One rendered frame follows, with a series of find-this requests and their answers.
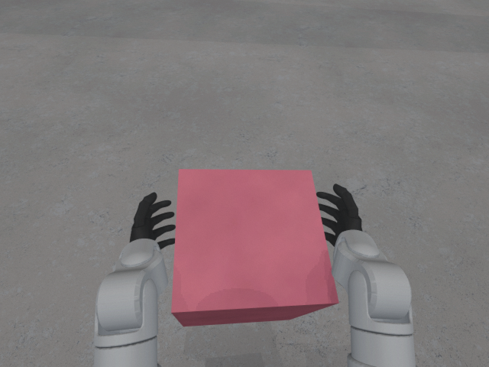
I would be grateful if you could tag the carton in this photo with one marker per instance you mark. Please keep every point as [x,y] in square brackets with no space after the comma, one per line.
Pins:
[249,247]

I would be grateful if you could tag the right robot hand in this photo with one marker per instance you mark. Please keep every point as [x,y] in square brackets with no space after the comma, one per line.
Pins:
[347,216]

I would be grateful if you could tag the left robot hand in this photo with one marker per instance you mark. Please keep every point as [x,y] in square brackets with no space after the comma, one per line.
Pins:
[144,224]

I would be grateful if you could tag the robot left forearm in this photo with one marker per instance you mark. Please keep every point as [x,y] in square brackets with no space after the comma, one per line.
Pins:
[126,315]

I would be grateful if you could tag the robot right forearm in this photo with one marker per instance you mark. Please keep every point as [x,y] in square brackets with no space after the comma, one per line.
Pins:
[379,303]

